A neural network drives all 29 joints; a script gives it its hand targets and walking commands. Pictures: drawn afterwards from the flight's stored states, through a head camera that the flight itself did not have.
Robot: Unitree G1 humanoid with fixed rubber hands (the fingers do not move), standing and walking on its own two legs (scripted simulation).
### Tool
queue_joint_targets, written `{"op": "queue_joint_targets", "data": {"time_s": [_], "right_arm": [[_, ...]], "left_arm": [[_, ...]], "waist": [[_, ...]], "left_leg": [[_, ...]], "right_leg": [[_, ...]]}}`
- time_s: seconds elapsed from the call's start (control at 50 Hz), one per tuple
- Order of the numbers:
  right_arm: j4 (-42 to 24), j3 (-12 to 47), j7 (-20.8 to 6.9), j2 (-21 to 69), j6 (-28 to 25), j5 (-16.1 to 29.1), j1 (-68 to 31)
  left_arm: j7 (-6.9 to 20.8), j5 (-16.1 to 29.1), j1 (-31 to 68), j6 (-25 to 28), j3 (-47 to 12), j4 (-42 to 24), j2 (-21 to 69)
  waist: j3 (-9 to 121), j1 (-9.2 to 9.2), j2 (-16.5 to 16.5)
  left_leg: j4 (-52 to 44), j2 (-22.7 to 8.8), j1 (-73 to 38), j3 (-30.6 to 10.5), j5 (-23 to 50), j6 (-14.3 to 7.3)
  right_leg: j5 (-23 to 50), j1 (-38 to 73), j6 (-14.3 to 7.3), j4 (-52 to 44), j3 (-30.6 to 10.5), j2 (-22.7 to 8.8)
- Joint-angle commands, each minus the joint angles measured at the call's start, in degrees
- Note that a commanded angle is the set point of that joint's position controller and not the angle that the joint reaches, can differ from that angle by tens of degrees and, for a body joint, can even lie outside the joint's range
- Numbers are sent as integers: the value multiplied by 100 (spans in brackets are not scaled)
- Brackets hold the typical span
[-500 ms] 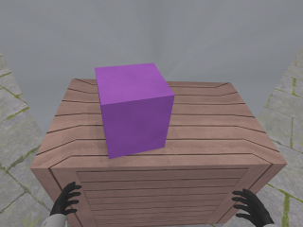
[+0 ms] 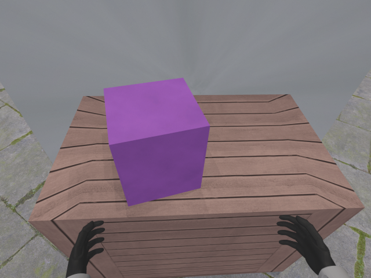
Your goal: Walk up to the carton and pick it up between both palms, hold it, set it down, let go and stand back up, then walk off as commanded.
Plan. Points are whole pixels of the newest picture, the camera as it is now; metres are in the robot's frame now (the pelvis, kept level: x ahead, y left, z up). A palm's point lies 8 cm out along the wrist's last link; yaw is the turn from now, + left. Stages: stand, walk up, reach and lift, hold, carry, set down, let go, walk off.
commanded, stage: reach and lift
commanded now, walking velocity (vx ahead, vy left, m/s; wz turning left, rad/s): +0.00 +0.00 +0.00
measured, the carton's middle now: (155, 142) +0.46 +0.08 +0.03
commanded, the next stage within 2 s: none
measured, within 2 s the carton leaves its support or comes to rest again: neither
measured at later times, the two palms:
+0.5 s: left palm (84, 229) +0.22 +0.20 +0.04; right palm (309, 233) +0.22 -0.24 +0.03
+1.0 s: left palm (86, 194) +0.26 +0.19 +0.10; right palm (301, 184) +0.30 -0.23 +0.09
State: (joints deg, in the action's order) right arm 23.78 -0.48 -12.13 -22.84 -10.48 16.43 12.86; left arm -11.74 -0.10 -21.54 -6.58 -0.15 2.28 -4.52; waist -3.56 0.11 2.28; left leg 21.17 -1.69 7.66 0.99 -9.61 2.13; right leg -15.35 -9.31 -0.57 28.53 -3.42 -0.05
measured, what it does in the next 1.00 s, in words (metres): stands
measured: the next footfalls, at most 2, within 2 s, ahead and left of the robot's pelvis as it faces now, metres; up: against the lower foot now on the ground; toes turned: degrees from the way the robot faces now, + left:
none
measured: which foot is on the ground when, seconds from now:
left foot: down 0.00-1.00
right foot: down 0.00-1.00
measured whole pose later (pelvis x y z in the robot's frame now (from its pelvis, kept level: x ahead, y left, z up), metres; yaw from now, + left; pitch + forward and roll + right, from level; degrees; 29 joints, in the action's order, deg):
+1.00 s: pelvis -0.01 +0.00 +0.00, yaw +0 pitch -4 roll +2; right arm 15.9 3.0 -3.6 -26.5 8.9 25.1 -10.8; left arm -13.3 2.6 1.9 -31.4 2.1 -11.6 -4.3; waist -2.8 0.1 1.5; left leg 19.1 -1.7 7.6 1.0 -7.6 2.6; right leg -13.5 -9.4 -0.6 26.7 -3.4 0.0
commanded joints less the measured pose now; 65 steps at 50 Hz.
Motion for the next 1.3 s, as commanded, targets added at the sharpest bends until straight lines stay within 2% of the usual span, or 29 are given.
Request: {"op": "queue_joint_targets", "data": {"time_s": [0.0,0.06,0.1,0.2,0.22,0.24,0.26,0.34,0.4,0.44,0.48,0.52,0.54,0.6,0.62,0.64,0.66,0.74,0.8,0.82,0.84,0.94,0.98,1.0,1.04,1.08,1.16,1.24,1.28], "right_arm": [[-2043,-185,231,-878,-639,216,63],[-2111,-171,239,-941,-696,253,27],[-2204,-232,211,-1004,-699,318,-61],[-2225,-160,200,-1006,-551,442,-343],[-2129,-230,188,-1054,-491,444,-529],[-2209,-179,195,-980,-426,469,-642],[-2225,-223,200,-990,-327,433,-866],[-2407,-368,205,-962,-4,500,-1636],[-2608,-440,284,-1047,201,551,-2094],[-2485,-336,371,-1047,396,492,-2164],[-2369,-302,461,-1058,589,533,-2261],[-2366,-219,553,-1116,728,635,-2379],[-2214,-202,594,-1169,820,686,-2394],[-2388,-97,736,-1272,962,775,-2562],[-2402,-49,778,-1289,987,827,-2713],[-2417,-86,813,-1308,1026,830,-2658],[-2523,-52,836,-1361,1012,883,-2761],[-2533,-20,923,-1321,1140,924,-3188],[-2634,-73,935,-1404,1245,931,-3423],[-2461,-36,927,-1360,1310,927,-3546],[-2461,-50,919,-1374,1384,951,-3900],[-2022,-57,924,-1334,1869,844,-4624],[-1731,-114,899,-1368,2103,811,-5073],[-1595,-48,889,-1321,2229,817,-5199],[-1284,-62,869,-1416,2434,808,-5584],[-1041,-14,858,-1454,2605,808,-5882],[-254,42,754,-1486,2805,849,-6167],[21,84,706,-1589,2743,927,-6273],[14,136,729,-1640,2693,983,-6469]], "left_arm": [[-74,483,65,814,-105,-1840,-282],[-78,547,35,870,-234,-1890,-120],[-136,647,173,870,-265,-1982,-117],[-179,641,383,661,-316,-2047,-7],[-206,630,553,602,-351,-2015,1],[-234,642,709,536,-343,-2042,-2],[-253,665,924,456,-387,-2000,-28],[-391,761,1796,81,-408,-2073,-61],[-442,810,2190,-261,-340,-2195,-119],[-400,779,2236,-549,-202,-2045,-137],[-357,713,2344,-832,-59,-1985,-127],[-301,667,2356,-1119,141,-2120,-166],[-277,638,2399,-1247,213,-2225,-138],[-191,534,2471,-1549,504,-2602,-191],[-189,492,2534,-1632,610,-2608,-207],[-170,533,2557,-1699,636,-2791,-219],[-171,528,2535,-1722,705,-2910,-218],[-117,563,2876,-1853,925,-2879,-341],[-124,683,3000,-1929,894,-2922,-342],[-145,674,3154,-1985,915,-2872,-338],[-157,703,3489,-2050,989,-2741,-367],[-215,784,4261,-2484,1114,-2115,-466],[-252,782,4676,-2748,1117,-1769,-463],[-259,789,4787,-2851,1201,-1489,-513],[-295,798,5133,-3078,1247,-1104,-549],[-318,742,5517,-3233,1374,-907,-594],[-347,650,6195,-3241,1447,-700,-589],[-365,507,6405,-3187,1468,-1137,-544],[-318,497,6427,-3217,1422,-1093,-525]], "waist": [[1418,328,456],[1273,241,459],[1198,225,412],[1011,260,397],[990,200,428],[914,260,331],[824,214,349],[821,341,205],[958,412,181],[966,403,356],[991,411,325],[1184,516,195],[1222,481,166],[1542,494,146],[1593,555,113],[1700,496,34],[1754,500,114],[1789,512,191],[1714,563,213],[1746,529,232],[1615,614,252],[1436,758,348],[1282,733,372],[1170,871,432],[1232,939,472],[1384,1048,467],[1824,998,199],[2510,913,-87],[2671,903,-133]], "left_leg": [[-136,316,-766,209,1512,-31],[-142,296,-821,198,1401,-28],[-167,267,-864,213,1160,-54],[-275,232,-841,257,808,-125],[-305,201,-873,236,626,-139],[-358,211,-793,277,432,-166],[-419,166,-720,248,109,-168],[-563,129,-562,270,-642,-191],[-581,138,-593,268,-723,-202],[-577,154,-665,313,-471,-224],[-579,163,-761,318,-209,-216],[-497,219,-861,391,531,-155],[-495,209,-959,346,830,-116],[-337,271,-1149,350,1699,-37],[-315,280,-1133,367,1921,-14],[-251,282,-1195,345,2194,23],[-201,288,-1191,310,2409,44],[-209,321,-1074,356,2344,25],[-242,287,-1025,327,2112,19],[-241,257,-1082,293,2085,17],[-287,261,-955,313,1834,-19],[-511,233,-519,377,753,-160],[-587,214,-388,319,260,-180],[-660,208,-196,359,47,-211],[-707,174,-127,377,-274,-238],[-737,138,-47,334,-377,-220],[-735,109,-110,309,-367,-154],[-473,103,-562,287,600,1],[-368,139,-624,286,991,39]], "right_leg": [[2381,16,-47,-1080,207,277],[2049,-152,-91,-1131,238,359],[1531,-366,-116,-1194,267,355],[1056,-454,-158,-1312,267,382],[801,-559,-182,-1328,273,393],[588,-585,-191,-1374,231,339],[312,-656,-203,-1389,234,319],[-464,-991,-237,-1399,192,255],[-477,-1001,-211,-1372,159,214],[-236,-915,-176,-1362,162,249],[74,-811,-157,-1346,143,248],[792,-485,-155,-1267,156,319],[1064,-374,-176,-1256,152,356],[1934,-46,-155,-1203,154,428],[2144,23,-153,-1168,157,447],[2414,64,-150,-1131,149,450],[2691,136,-134,-1098,136,467],[2725,190,-77,-1102,102,453],[2295,70,-92,-1138,78,475],[2152,28,-112,-1175,99,491],[1842,-135,-101,-1185,92,500],[790,-341,-134,-1285,-2,467],[318,-562,-157,-1317,16,466],[126,-546,-141,-1330,-24,442],[-213,-631,-111,-1354,-44,417],[-263,-592,-122,-1306,-67,436],[-155,-481,-160,-1276,-62,437],[787,-344,-190,-1137,46,535],[1094,-178,-194,-1116,55,568]]}}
